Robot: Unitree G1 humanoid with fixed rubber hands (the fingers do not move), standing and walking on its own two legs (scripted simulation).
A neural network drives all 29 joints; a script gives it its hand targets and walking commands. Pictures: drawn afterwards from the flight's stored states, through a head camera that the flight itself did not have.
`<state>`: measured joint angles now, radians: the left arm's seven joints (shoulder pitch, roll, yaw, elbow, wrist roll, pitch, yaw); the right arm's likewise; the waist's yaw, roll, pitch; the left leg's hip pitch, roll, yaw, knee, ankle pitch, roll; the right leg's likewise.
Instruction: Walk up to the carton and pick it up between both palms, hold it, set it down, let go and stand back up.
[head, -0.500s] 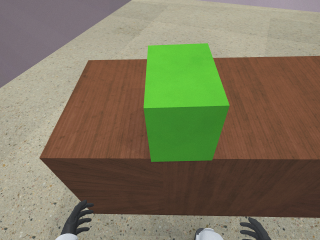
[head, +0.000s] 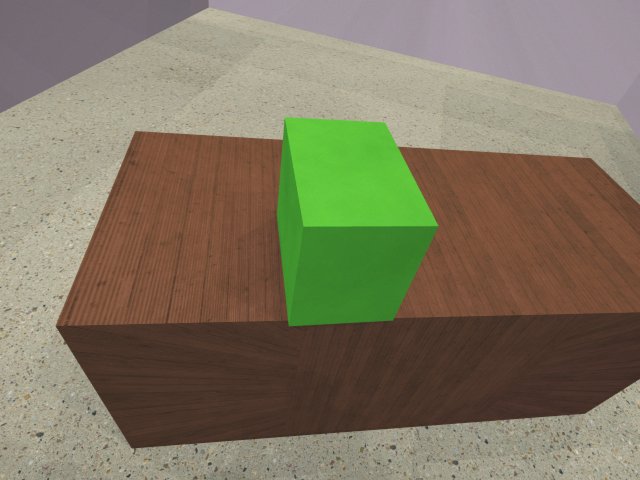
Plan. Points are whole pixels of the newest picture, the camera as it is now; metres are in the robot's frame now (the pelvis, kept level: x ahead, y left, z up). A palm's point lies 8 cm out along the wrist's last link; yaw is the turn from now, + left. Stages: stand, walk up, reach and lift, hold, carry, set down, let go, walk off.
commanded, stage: walk up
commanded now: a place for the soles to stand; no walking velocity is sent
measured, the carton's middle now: (339, 219) +0.58 -0.05 -0.02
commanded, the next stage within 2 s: none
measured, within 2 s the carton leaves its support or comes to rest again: neither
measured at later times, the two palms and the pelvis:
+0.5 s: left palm (220, 442) +0.21 +0.12 -0.12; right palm out of the picture +0.09 -0.31 -0.15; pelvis +0.08 -0.08 -0.02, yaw -3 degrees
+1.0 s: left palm out of the picture +0.16 +0.18 -0.13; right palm out of the picture +0.13 -0.27 -0.12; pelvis +0.05 -0.05 -0.02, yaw +5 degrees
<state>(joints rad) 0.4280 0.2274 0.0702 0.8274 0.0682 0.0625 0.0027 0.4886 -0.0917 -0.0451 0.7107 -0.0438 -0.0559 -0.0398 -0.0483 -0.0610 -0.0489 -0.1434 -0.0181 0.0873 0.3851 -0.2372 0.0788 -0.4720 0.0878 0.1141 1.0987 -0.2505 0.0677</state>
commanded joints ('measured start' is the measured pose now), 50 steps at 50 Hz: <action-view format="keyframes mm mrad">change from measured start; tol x16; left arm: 1 -131 -3 -11 -136 9 -41 -22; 50 -240 -16 -35 -181 -35 -39 15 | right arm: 1 109 -108 -39 -55 0 -26 -11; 50 -188 -130 5 -139 15 19 -3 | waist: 1 -19 197 265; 13 29 141 126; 17 84 -200 -154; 25 46 22 -36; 40 50 -30 -18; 45 51 376 40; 50 55 159 87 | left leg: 1 73 304 -314 -242 -268 -32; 12 -141 204 -65 -74 243 93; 15 -134 166 -68 173 195 46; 18 -307 -18 -71 625 -430 -29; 22 -402 10 -117 763 -392 -66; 36 -272 30 -61 596 -210 -136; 42 -69 60 -54 154 -158 -41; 46 -161 372 -578 -130 -246 126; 50 -7 199 -221 -5 425 -22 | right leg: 1 -341 -75 22 -52 19 -22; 14 198 -124 -179 -585 193 -73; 17 531 -394 176 -679 307 -171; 21 443 -451 305 -797 90 -303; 27 256 -354 -1 -748 504 -225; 36 54 -352 -19 -823 -208 -270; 41 83 -408 15 -773 -260 -247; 45 -210 -129 -213 -328 -333 -53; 50 -180 -56 -110 -121 -166 -59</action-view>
